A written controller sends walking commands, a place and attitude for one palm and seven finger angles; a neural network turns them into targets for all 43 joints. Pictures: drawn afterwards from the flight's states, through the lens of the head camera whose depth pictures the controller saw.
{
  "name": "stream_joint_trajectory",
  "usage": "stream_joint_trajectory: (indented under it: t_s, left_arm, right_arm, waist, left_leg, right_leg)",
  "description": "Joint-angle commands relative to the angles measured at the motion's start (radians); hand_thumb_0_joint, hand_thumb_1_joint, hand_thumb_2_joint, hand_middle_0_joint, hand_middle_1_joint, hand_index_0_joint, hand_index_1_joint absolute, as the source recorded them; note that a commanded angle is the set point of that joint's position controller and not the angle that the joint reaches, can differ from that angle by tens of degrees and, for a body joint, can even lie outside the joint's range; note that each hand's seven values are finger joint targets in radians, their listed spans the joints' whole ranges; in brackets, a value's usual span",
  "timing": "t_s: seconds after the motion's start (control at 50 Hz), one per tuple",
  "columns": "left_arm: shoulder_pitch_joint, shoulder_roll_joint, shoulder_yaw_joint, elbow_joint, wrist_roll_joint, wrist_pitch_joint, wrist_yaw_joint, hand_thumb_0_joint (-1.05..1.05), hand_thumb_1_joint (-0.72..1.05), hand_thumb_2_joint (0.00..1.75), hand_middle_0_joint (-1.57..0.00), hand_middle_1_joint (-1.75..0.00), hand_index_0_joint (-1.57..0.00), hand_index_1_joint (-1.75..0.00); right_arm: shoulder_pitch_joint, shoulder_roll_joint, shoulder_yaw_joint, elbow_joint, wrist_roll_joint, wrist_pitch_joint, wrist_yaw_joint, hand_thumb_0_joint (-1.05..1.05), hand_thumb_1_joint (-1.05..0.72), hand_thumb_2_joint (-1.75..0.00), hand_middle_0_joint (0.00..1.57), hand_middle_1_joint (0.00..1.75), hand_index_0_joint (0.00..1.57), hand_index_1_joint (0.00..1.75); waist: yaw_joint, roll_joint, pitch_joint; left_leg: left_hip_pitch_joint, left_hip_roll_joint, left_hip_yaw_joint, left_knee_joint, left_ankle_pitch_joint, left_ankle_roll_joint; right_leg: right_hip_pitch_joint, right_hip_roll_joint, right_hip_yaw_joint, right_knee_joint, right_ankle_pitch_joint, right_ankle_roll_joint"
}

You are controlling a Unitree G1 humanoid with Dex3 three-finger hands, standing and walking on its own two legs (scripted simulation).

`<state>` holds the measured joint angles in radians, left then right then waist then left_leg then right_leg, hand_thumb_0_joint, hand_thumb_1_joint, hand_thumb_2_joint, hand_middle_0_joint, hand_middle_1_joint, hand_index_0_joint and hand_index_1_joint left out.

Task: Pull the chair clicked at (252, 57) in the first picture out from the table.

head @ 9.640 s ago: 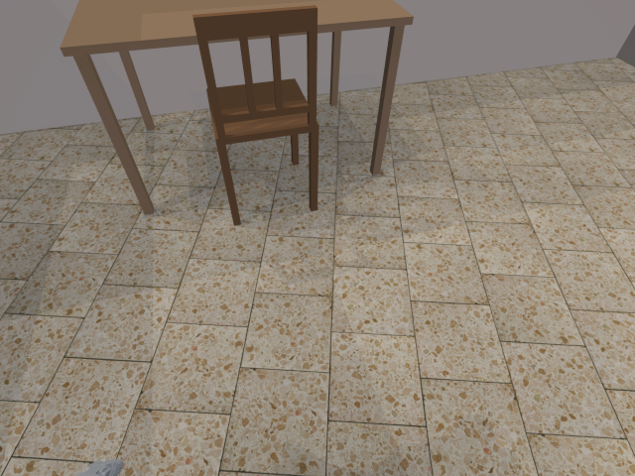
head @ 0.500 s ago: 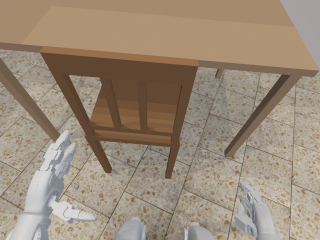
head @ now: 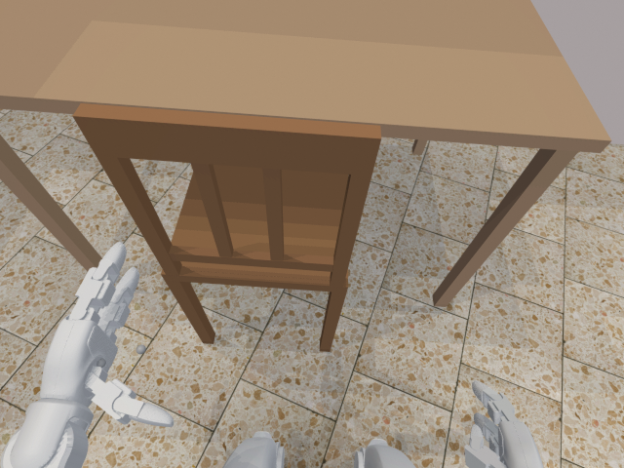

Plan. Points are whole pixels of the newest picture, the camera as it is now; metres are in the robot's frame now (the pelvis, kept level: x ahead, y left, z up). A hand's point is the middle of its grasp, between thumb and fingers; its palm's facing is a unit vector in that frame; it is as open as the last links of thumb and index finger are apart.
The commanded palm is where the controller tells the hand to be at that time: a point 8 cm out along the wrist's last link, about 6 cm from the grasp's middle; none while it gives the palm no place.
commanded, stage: raise the hand toward the chair's back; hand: left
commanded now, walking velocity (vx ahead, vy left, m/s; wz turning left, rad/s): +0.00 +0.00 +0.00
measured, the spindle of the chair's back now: (215, 213) +0.49 +0.18 -0.03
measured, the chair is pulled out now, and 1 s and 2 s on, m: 0.00 0.00 0.00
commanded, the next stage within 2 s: aim the fingers beside a spindle in 0.32 s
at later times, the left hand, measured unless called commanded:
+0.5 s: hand (154, 353) +0.24 +0.19 +0.04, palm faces +0.01 -1.00 -0.07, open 16.9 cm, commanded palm +0.22 +0.25 +0.04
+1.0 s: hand (170, 327) +0.28 +0.19 +0.02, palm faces -0.01 -1.00 -0.05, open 16.9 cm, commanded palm +0.26 +0.25 +0.02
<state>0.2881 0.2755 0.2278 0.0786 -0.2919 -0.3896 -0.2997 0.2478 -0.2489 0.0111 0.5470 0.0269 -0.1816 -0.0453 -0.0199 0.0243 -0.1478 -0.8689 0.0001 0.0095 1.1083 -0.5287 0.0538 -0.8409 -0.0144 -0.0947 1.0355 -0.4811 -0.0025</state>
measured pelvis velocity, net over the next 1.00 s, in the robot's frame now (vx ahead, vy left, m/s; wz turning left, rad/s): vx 0.00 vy -0.02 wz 0.00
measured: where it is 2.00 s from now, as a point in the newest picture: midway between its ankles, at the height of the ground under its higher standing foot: outside the picture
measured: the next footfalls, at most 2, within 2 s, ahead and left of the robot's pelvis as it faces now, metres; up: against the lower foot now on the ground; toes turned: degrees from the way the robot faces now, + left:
none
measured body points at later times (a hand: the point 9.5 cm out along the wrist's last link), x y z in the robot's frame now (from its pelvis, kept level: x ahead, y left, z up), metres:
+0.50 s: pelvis +0.00 -0.02 +0.00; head +0.07 -0.01 +0.44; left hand +0.23 +0.25 +0.04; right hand +0.18 -0.25 -0.08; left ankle +0.00 +0.08 -0.66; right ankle +0.01 -0.13 -0.66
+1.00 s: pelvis +0.00 -0.02 -0.01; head +0.09 -0.01 +0.43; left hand +0.27 +0.24 +0.02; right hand +0.16 -0.27 -0.10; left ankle +0.00 +0.08 -0.66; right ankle +0.01 -0.13 -0.66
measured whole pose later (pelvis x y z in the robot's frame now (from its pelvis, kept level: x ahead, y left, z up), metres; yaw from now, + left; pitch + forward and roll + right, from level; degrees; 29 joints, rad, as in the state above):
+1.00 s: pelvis +0.00 -0.02 -0.01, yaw +0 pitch +19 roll -2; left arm 0.11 0.28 0.25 0.27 -0.29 -0.44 -0.33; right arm 0.22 -0.26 0.01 0.58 0.02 -0.17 -0.04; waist -0.03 0.02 -0.15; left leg -0.95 0.01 0.00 1.16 -0.54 0.03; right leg -0.93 -0.01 -0.10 1.11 -0.51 -0.03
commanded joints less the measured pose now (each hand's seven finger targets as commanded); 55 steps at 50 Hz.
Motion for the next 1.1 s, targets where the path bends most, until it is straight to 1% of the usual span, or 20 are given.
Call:
stream_joint_trajectory:
  t_s: [0.0, 0.06, 0.12, 0.2, 0.24, 0.32, 0.34, 0.36, 0.44, 0.48, 0.52, 0.6, 0.72, 0.74, 0.8, 0.84, 0.88, 0.94, 1.04, 1.08]
  left_arm:
    - [-0.047, 0.129, 0.070, -0.202, -0.015, -0.078, 0.011, 0.00, -0.50, 0.30, -0.06, -0.08, -0.06, -0.08]
    - [-0.044, 0.129, 0.072, -0.192, -0.013, -0.091, 0.015, 0.00, -0.50, 0.30, -0.06, -0.08, -0.06, -0.08]
    - [-0.058, 0.124, 0.059, -0.193, -0.010, -0.097, 0.014, 0.00, -0.50, 0.30, -0.06, -0.08, -0.06, -0.08]
    - [-0.063, 0.135, 0.061, -0.198, -0.006, -0.094, 0.014, 0.00, -0.50, 0.30, -0.06, -0.08, -0.06, -0.08]
    - [-0.058, 0.137, 0.068, -0.183, -0.010, -0.090, 0.013, 0.00, -0.50, 0.30, -0.06, -0.08, -0.06, -0.08]
    - [-0.072, 0.139, 0.071, -0.195, -0.015, -0.093, 0.010, 0.00, -0.50, 0.30, -0.06, -0.08, -0.06, -0.08]
    - [-0.065, 0.146, 0.075, -0.187, -0.014, -0.093, 0.011, 0.00, -0.50, 0.30, -0.06, -0.08, -0.06, -0.08]
    - [-0.059, 0.130, 0.067, -0.168, -0.016, -0.089, 0.008, 0.00, -0.50, 0.30, -0.06, -0.08, -0.06, -0.08]
    - [-0.100, 0.149, 0.078, -0.147, -0.011, -0.092, 0.004, 0.00, -0.50, 0.30, -0.06, -0.08, -0.06, -0.08]
    - [-0.145, 0.134, 0.059, -0.148, -0.010, -0.102, -0.002, 0.00, -0.50, 0.30, -0.06, -0.08, -0.06, -0.08]
    - [-0.123, 0.142, 0.077, -0.129, -0.015, -0.105, -0.006, 0.00, -0.50, 0.30, -0.06, -0.08, -0.06, -0.08]
    - [-0.177, 0.175, 0.105, -0.098, -0.016, -0.106, -0.013, 0.00, -0.50, 0.30, -0.06, -0.08, -0.06, -0.08]
    - [-0.165, 0.158, 0.107, -0.075, -0.029, -0.110, -0.026, 0.00, -0.50, 0.30, -0.06, -0.08, -0.06, -0.08]
    - [-0.176, 0.163, 0.110, -0.046, -0.026, -0.106, -0.026, 0.00, -0.50, 0.30, -0.06, -0.08, -0.06, -0.08]
    - [-0.223, 0.158, 0.100, -0.024, -0.027, -0.112, -0.032, 0.00, -0.50, 0.30, -0.06, -0.08, -0.06, -0.08]
    - [-0.236, 0.178, 0.118, -0.012, -0.024, -0.118, -0.031, 0.00, -0.50, 0.30, -0.06, -0.08, -0.06, -0.08]
    - [-0.285, 0.153, 0.085, -0.023, -0.020, -0.122, -0.032, 0.00, -0.50, 0.30, -0.06, -0.08, -0.06, -0.08]
    - [-0.307, 0.172, 0.095, -0.008, -0.016, -0.124, -0.024, 0.00, -0.50, 0.30, -0.06, -0.08, -0.06, -0.08]
    - [-0.317, 0.202, 0.135, 0.031, -0.014, -0.122, -0.020, 0.00, -0.50, 0.30, -0.06, -0.08, -0.06, -0.08]
    - [-0.384, 0.162, 0.089, 0.037, -0.008, -0.123, -0.019, 0.00, -0.50, 0.30, -0.06, -0.08, -0.06, -0.08]
  right_arm:
    - [-0.039, -0.139, -0.063, -0.146, 0.002, -0.053, -0.003, 0.00, -0.90, -0.90, 0.20, 0.30, 0.20, 0.30]
    - [-0.038, -0.140, -0.064, -0.143, 0.002, -0.051, -0.004, 0.00, -0.90, -0.90, 0.20, 0.30, 0.20, 0.30]
    - [-0.043, -0.140, -0.062, -0.145, 0.002, -0.050, -0.003, 0.00, -0.90, -0.90, 0.20, 0.30, 0.20, 0.30]
    - [-0.042, -0.141, -0.060, -0.149, 0.003, -0.048, -0.005, 0.00, -0.90, -0.90, 0.20, 0.30, 0.20, 0.30]
    - [-0.043, -0.139, -0.059, -0.146, 0.003, -0.047, -0.007, 0.00, -0.90, -0.90, 0.20, 0.30, 0.20, 0.30]
    - [-0.044, -0.137, -0.057, -0.149, 0.003, -0.050, -0.010, 0.00, -0.90, -0.90, 0.20, 0.30, 0.20, 0.30]
    - [-0.045, -0.137, -0.056, -0.145, 0.003, -0.049, -0.012, 0.00, -0.90, -0.90, 0.20, 0.30, 0.20, 0.30]
    - [-0.046, -0.134, -0.055, -0.146, 0.004, -0.048, -0.011, 0.00, -0.90, -0.90, 0.20, 0.30, 0.20, 0.30]
    - [-0.043, -0.138, -0.054, -0.131, 0.002, -0.049, -0.014, 0.00, -0.90, -0.90, 0.20, 0.30, 0.20, 0.30]
    - [-0.042, -0.138, -0.054, -0.129, 0.002, -0.053, -0.014, 0.00, -0.90, -0.90, 0.20, 0.30, 0.20, 0.30]
    - [-0.040, -0.138, -0.057, -0.125, 0.002, -0.056, -0.014, 0.00, -0.90, -0.90, 0.20, 0.30, 0.20, 0.30]
    - [-0.041, -0.140, -0.056, -0.117, 0.002, -0.051, -0.014, 0.00, -0.90, -0.90, 0.20, 0.30, 0.20, 0.30]
    - [-0.040, -0.136, -0.060, -0.117, 0.002, -0.047, -0.008, 0.00, -0.90, -0.90, 0.20, 0.30, 0.20, 0.30]
    - [-0.038, -0.139, -0.061, -0.112, 0.002, -0.045, -0.009, 0.00, -0.90, -0.90, 0.20, 0.30, 0.20, 0.30]
    - [-0.034, -0.143, -0.061, -0.105, 0.002, -0.046, -0.007, 0.00, -0.90, -0.90, 0.20, 0.30, 0.20, 0.30]
    - [-0.032, -0.147, -0.063, -0.103, 0.000, -0.044, -0.009, 0.00, -0.90, -0.90, 0.20, 0.30, 0.20, 0.30]
    - [-0.032, -0.146, -0.060, -0.102, -0.001, -0.046, -0.006, 0.00, -0.90, -0.90, 0.20, 0.30, 0.20, 0.30]
    - [-0.029, -0.151, -0.061, -0.098, -0.003, -0.042, -0.007, 0.00, -0.90, -0.90, 0.20, 0.30, 0.20, 0.30]
    - [-0.030, -0.151, -0.061, -0.098, -0.005, -0.030, -0.004, 0.00, -0.90, -0.90, 0.20, 0.30, 0.20, 0.30]
    - [-0.030, -0.150, -0.058, -0.093, -0.004, -0.027, -0.003, 0.00, -0.90, -0.90, 0.20, 0.30, 0.20, 0.30]
  waist:
    - [0.010, 0.057, -0.229]
    - [0.006, 0.032, -0.236]
    - [0.004, 0.071, -0.211]
    - [0.002, 0.063, -0.230]
    - [-0.001, 0.035, -0.220]
    - [0.001, 0.042, -0.232]
    - [-0.002, 0.019, -0.237]
    - [-0.001, 0.024, -0.220]
    - [-0.012, 0.016, -0.214]
    - [-0.018, 0.033, -0.224]
    - [-0.006, 0.032, -0.241]
    - [-0.007, 0.025, -0.248]
    - [0.003, 0.037, -0.285]
    - [-0.009, 0.003, -0.277]
    - [-0.013, 0.025, -0.261]
    - [-0.010, 0.006, -0.271]
    - [-0.016, 0.039, -0.286]
    - [-0.017, 0.027, -0.292]
    - [-0.002, 0.027, -0.316]
    - [-0.019, 0.043, -0.303]
  left_leg:
    - [0.200, 0.014, -0.079, -0.186, 0.376, -0.063]
    - [0.189, 0.013, -0.075, -0.180, 0.371, -0.057]
    - [0.190, 0.013, -0.076, -0.186, 0.338, -0.060]
    - [0.187, 0.011, -0.072, -0.183, 0.321, -0.051]
    - [0.169, 0.010, -0.070, -0.180, 0.307, -0.046]
    - [0.165, 0.005, -0.066, -0.176, 0.294, -0.042]
    - [0.156, 0.005, -0.064, -0.170, 0.301, -0.038]
    - [0.146, 0.004, -0.061, -0.171, 0.285, -0.038]
    - [0.127, 0.003, -0.058, -0.152, 0.290, -0.034]
    - [0.130, 0.003, -0.057, -0.144, 0.290, -0.034]
    - [0.136, 0.003, -0.055, -0.141, 0.307, -0.036]
    - [0.105, 0.001, -0.049, -0.128, 0.303, -0.031]
    - [0.112, 0.000, -0.041, -0.118, 0.359, -0.030]
    - [0.092, 0.003, -0.042, -0.110, 0.353, -0.028]
    - [0.080, 0.002, -0.040, -0.106, 0.316, -0.030]
    - [0.073, 0.005, -0.044, -0.102, 0.321, -0.027]
    - [0.087, 0.003, -0.045, -0.100, 0.324, -0.029]
    - [0.078, 0.005, -0.047, -0.094, 0.319, -0.027]
    - [0.062, 0.005, -0.045, -0.088, 0.326, -0.029]
    - [0.073, 0.007, -0.050, -0.087, 0.318, -0.032]
  right_leg:
    - [0.126, 0.025, 0.007, -0.100, 0.206, -0.027]
    - [0.135, 0.026, 0.012, -0.099, 0.215, -0.026]
    - [0.109, 0.025, 0.011, -0.102, 0.180, -0.027]
    - [0.123, 0.024, 0.018, -0.107, 0.181, -0.026]
    - [0.132, 0.026, 0.021, -0.113, 0.180, -0.024]
    - [0.143, 0.023, 0.027, -0.116, 0.181, -0.023]
    - [0.154, 0.025, 0.031, -0.116, 0.193, -0.022]
    - [0.151, 0.023, 0.033, -0.120, 0.183, -0.021]
    - [0.146, 0.023, 0.040, -0.115, 0.199, -0.020]
    - [0.133, 0.019, 0.041, -0.106, 0.202, -0.019]
    - [0.142, 0.020, 0.042, -0.102, 0.217, -0.022]
    - [0.159, 0.017, 0.057, -0.099, 0.229, -0.019]
    - [0.186, 0.015, 0.061, -0.087, 0.296, -0.018]
    - [0.181, 0.017, 0.062, -0.084, 0.296, -0.016]
    - [0.151, 0.015, 0.065, -0.083, 0.258, -0.015]
    - [0.150, 0.017, 0.066, -0.075, 0.257, -0.017]
    - [0.133, 0.015, 0.062, -0.066, 0.256, -0.017]
    - [0.123, 0.017, 0.065, -0.062, 0.246, -0.018]
    - [0.132, 0.018, 0.068, -0.047, 0.254, -0.020]
    - [0.091, 0.018, 0.059, -0.040, 0.238, -0.020]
